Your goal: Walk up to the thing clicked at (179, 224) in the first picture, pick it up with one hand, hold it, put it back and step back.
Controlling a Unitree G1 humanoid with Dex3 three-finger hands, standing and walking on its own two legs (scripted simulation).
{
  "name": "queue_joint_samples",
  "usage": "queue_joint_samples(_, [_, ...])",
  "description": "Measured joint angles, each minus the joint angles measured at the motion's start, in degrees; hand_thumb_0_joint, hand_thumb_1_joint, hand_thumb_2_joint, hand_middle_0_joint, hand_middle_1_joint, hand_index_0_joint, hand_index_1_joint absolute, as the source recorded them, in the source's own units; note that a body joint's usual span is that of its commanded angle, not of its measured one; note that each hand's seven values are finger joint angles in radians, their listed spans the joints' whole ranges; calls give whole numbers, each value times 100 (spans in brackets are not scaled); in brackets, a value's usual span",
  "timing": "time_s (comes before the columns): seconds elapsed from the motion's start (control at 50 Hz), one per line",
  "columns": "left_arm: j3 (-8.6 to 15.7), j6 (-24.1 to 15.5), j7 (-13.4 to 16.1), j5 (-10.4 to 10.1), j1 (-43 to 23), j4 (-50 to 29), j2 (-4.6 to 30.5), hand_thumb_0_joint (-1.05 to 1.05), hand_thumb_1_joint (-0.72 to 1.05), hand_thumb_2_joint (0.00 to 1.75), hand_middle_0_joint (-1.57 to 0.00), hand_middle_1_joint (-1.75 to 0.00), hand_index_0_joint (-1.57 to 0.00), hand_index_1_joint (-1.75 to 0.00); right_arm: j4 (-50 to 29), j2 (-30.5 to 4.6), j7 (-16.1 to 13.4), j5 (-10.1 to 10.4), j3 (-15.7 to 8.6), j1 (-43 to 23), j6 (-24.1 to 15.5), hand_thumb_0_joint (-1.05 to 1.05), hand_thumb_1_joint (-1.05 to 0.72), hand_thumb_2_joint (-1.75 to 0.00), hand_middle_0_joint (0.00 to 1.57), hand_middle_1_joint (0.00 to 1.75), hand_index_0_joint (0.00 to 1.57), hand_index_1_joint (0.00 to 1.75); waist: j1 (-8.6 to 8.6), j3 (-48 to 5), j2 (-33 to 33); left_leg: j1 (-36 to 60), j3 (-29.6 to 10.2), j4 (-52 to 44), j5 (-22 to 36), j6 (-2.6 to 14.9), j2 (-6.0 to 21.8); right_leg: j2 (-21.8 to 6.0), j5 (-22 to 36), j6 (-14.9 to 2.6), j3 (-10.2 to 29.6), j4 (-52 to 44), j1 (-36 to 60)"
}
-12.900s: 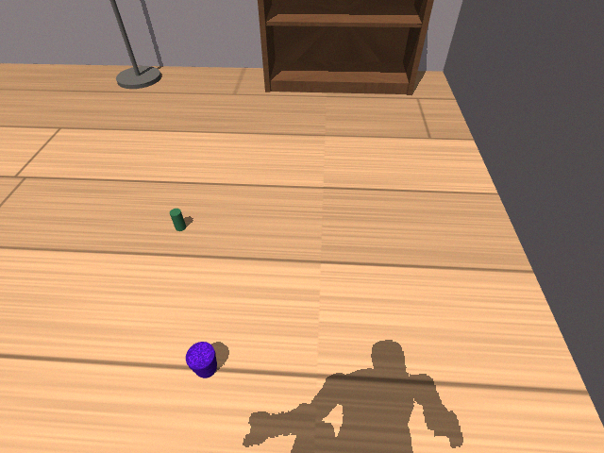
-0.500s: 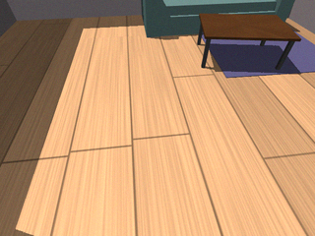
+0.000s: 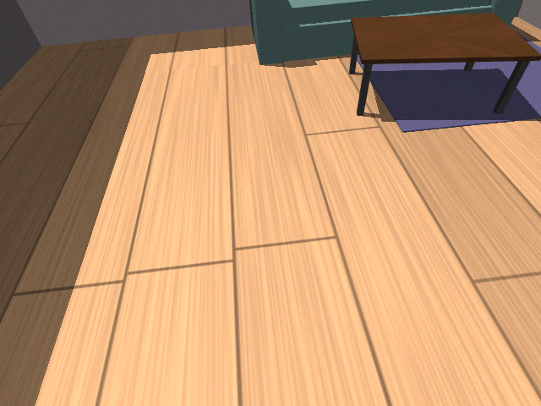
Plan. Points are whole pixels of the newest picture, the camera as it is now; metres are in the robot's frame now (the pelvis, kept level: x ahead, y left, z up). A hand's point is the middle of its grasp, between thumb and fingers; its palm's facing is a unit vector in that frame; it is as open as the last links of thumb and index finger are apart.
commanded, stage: walk up
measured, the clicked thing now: out of the picture -0.15 -1.05 -0.72
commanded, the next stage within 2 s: none
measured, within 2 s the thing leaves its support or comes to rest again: neither
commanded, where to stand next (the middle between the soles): +0.85 +0.05 m, yaw +0 degrees
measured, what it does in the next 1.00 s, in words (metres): walks ahead: left foot, then right foot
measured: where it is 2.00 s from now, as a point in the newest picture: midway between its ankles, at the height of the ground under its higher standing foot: (285, 264)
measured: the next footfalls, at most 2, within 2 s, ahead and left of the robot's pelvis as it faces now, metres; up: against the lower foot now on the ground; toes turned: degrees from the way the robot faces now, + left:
left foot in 0.16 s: +0.24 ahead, +0.12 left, +0.00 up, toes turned +4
right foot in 0.60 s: +0.39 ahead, -0.15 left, +0.00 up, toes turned -4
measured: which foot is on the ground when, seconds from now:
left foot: up 0.00-0.14, down 0.16-0.62, up 0.64-0.98, down 1.00-1.00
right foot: down 0.00-0.18, up 0.20-0.58, down 0.60-1.00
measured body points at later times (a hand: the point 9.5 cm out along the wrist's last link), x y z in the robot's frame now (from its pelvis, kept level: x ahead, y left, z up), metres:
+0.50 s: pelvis +0.20 +0.01 +0.00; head +0.20 +0.01 +0.45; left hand +0.27 +0.33 -0.11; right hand +0.27 -0.31 -0.11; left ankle +0.20 +0.12 -0.74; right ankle +0.32 -0.15 -0.71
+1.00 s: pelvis +0.42 +0.00 -0.02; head +0.44 +0.01 +0.43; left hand +0.42 +0.33 -0.13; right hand +0.54 -0.31 -0.12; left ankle +0.53 +0.13 -0.74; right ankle +0.35 -0.14 -0.74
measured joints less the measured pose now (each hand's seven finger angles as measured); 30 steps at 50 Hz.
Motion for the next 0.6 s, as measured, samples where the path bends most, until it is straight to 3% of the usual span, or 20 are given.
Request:
queue_joint_samples(0.08, [-2,54,13,-15,31,-147,59,0,90,90,-21,-30,-20,-30,-210,70,79,-21,21,-166,12,1,-90,-90,20,30,20,30,8,277,16,-200,231,-1122,435,-17,134,84,-227,16,-166,-116,386])
queue_joint_samples(0.14, [-21,67,29,-37,64,-246,121,0,90,90,-21,-30,-20,-30,-344,204,120,-47,38,-289,-2,1,-90,-90,20,30,20,30,91,363,-103,-18,520,-1829,760,160,170,63,-640,72,-196,156,559])
queue_joint_samples(0.18, [-42,108,58,-68,45,-246,159,0,90,90,-21,-30,-20,-30,-486,324,110,-91,18,-375,-102,1,-90,-90,20,30,20,30,91,449,-352,142,695,-1830,1150,250,19,-182,-1108,35,-161,1087,369])
queue_joint_samples(0.2, [-55,150,76,-105,-17,-236,112,0,90,90,-21,-30,-20,-30,-602,354,93,-119,3,-401,-168,1,-90,-90,21,30,20,30,69,497,-411,143,755,-1630,969,270,-31,-243,-1048,-38,-14,2031,9])
queue_joint_samples(0.26, [-191,190,66,-163,-189,-285,-2,0,90,90,-21,-30,-20,-30,-831,451,32,60,39,-357,-273,0,-90,-90,21,30,20,30,-57,489,-447,412,782,-1626,648,324,-77,44,-799,-239,652,4423,-1188])
queue_joint_samples(0.3, [-255,133,18,-170,-223,-381,-29,1,90,90,-21,-30,-20,-30,-879,502,-11,106,118,-267,-274,0,-90,-90,21,30,20,30,-71,391,-498,744,848,-1943,638,314,-70,-3,-504,-237,731,4809,-1812])
queue_joint_samples(0.44, [-176,81,-204,-39,-269,-571,16,0,90,90,-21,-30,-20,-30,-946,418,13,46,187,234,-410,0,-90,-90,21,30,20,30,-209,112,-516,1614,924,-2682,478,286,-46,-526,120,47,400,2931,-2791])
queue_joint_samples(0.52, [-67,85,-275,-7,-279,-523,55,0,90,90,-21,-30,-20,-30,-898,223,45,41,118,502,-374,0,-90,-90,21,30,20,30,-299,12,-367,1868,893,-2615,126,168,17,-580,703,41,283,1960,-2751])
queue_joint_samples(0.6, [31,1,-260,17,-168,-494,190,0,90,90,-21,-30,-20,-30,-820,78,30,26,82,730,-276,1,-90,-90,21,30,20,30,-303,-157,-265,1919,853,-2004,-575,35,124,-462,800,-13,142,1383,-2250])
